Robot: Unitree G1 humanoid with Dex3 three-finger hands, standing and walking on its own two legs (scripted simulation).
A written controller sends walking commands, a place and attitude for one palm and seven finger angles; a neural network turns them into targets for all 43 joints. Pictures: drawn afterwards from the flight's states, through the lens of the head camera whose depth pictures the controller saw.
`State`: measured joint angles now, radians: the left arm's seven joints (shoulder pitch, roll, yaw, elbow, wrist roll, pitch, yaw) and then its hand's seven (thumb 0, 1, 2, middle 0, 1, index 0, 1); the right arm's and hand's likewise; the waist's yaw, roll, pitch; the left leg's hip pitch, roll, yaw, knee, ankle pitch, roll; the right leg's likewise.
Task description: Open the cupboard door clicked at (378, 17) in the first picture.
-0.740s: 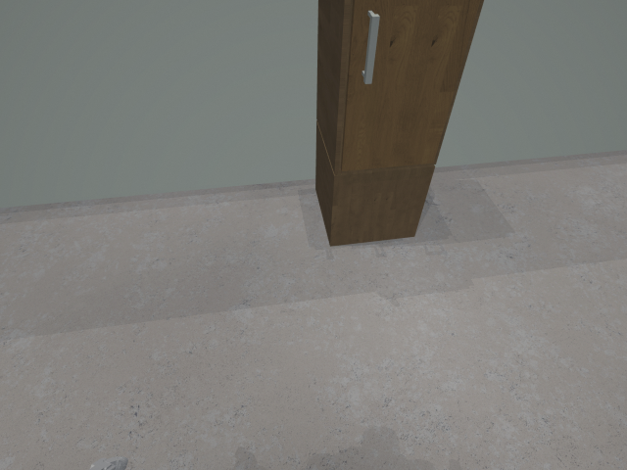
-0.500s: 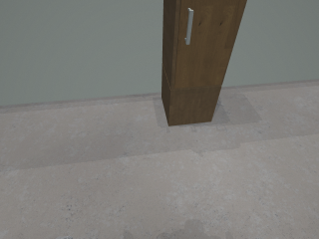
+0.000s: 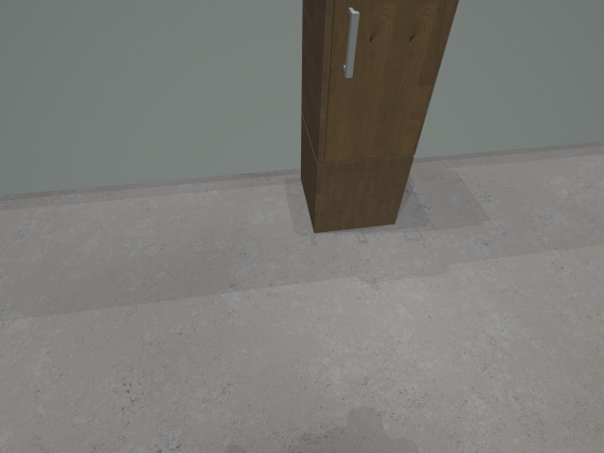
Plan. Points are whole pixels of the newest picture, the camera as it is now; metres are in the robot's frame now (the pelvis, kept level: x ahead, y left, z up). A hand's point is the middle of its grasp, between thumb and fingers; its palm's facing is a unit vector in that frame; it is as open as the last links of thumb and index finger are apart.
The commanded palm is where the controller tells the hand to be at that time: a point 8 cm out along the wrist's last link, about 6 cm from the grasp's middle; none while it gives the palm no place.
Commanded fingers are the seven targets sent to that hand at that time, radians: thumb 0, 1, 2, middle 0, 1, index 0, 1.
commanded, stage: stand and wait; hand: left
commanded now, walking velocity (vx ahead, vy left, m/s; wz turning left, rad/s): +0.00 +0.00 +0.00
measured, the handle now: (349, 43) +1.14 -0.06 +0.08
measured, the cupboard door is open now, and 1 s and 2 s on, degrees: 0 0 0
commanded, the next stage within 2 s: look at it before walking up in 0.08 s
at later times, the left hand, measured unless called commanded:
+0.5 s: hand out of the picture +0.07 +0.25 -0.15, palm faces -0.02 -0.94 -0.33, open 7.4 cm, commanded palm none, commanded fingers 0.00 0.90 0.90 -0.20 -0.30 -0.20 -0.30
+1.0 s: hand out of the picture +0.07 +0.24 -0.17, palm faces -0.05 -0.95 -0.31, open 7.4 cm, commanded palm none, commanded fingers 0.00 0.90 0.90 -0.20 -0.30 -0.20 -0.30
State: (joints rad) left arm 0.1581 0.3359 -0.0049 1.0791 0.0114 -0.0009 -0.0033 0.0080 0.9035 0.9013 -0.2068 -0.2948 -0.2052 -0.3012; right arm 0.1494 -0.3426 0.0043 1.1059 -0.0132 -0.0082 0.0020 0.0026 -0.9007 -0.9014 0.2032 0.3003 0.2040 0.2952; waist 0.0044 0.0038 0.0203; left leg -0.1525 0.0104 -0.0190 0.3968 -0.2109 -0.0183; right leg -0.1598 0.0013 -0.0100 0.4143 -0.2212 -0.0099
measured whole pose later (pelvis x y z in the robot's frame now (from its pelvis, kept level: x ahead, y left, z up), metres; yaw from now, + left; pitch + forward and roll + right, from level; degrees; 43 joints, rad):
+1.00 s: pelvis +0.00 +0.00 +0.00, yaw -4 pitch -1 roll +0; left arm 0.19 0.31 0.01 1.05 0.02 0.04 0.00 0.01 0.91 0.90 -0.20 -0.29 -0.20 -0.30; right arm 0.12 -0.30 -0.01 1.06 -0.01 0.00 -0.02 0.00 -0.90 -0.90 0.20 0.30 0.20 0.30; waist 0.02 0.00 0.04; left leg -0.18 0.03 0.04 0.45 -0.25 -0.02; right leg -0.21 0.02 0.05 0.47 -0.24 -0.01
